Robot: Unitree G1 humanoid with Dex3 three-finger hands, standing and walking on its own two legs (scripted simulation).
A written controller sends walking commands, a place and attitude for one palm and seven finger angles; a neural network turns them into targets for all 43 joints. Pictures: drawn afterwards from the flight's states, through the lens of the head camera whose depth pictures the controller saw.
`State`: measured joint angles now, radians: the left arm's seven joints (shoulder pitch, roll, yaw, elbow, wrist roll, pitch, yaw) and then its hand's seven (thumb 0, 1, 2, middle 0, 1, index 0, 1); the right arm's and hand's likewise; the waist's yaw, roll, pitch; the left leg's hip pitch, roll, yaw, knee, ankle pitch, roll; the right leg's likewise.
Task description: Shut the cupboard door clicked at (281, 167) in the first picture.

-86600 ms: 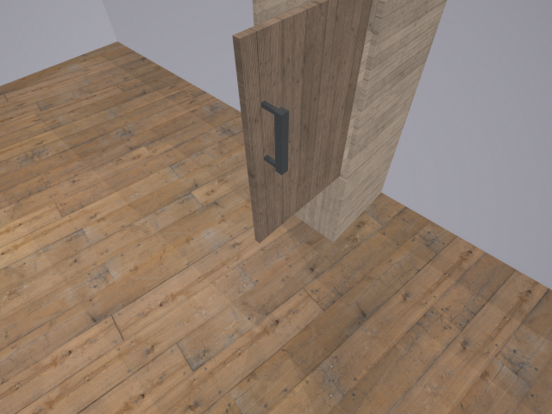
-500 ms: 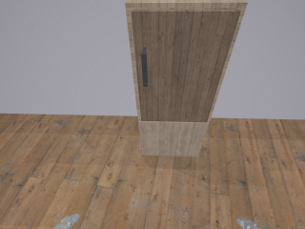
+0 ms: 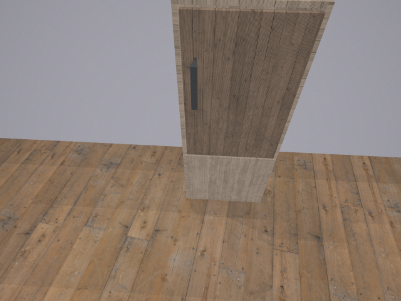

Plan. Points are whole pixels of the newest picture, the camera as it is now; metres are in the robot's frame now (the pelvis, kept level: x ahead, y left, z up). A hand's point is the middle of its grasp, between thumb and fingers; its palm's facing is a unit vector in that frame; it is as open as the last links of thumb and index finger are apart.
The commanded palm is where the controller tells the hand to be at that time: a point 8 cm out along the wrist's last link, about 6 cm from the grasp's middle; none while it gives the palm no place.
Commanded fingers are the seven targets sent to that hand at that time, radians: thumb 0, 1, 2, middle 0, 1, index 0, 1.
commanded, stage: let the arm hang, fingers relaxed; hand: left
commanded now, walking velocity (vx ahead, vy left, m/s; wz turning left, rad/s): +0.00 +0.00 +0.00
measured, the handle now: (194, 84) +0.73 +0.06 +0.03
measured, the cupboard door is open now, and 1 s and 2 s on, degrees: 0 0 0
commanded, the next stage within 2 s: look to check the result in 0.38 s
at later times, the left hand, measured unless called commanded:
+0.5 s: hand out of the picture -0.01 +0.16 -0.18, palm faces +0.03 -0.99 -0.16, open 7.4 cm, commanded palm none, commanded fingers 0.00 0.90 0.90 -0.20 -0.30 -0.20 -0.30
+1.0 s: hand out of the picture +0.00 +0.17 -0.18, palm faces +0.02 -0.98 -0.18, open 7.4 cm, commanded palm none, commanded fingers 0.00 0.90 0.90 -0.20 -0.30 -0.20 -0.30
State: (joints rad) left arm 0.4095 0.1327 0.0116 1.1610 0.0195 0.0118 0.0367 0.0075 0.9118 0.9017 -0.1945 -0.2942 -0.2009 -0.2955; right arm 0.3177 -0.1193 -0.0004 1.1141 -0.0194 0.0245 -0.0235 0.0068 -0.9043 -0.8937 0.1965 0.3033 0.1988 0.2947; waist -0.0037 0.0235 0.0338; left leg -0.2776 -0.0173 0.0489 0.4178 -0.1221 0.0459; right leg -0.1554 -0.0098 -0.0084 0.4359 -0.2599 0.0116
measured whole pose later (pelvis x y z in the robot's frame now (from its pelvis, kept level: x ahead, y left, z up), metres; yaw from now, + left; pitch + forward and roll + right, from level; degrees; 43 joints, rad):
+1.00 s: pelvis +0.02 +0.00 +0.00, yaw -1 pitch -1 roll +0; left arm 0.32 0.14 0.01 1.14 0.02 0.00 0.03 0.00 0.91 0.90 -0.19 -0.29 -0.20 -0.30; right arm 0.25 -0.16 0.00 1.12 -0.02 0.00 -0.03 0.01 -0.91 -0.89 0.20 0.30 0.20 0.29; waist 0.00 -0.01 0.04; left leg -0.22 -0.03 0.07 0.38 -0.14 0.05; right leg -0.09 -0.02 0.01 0.38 -0.27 0.02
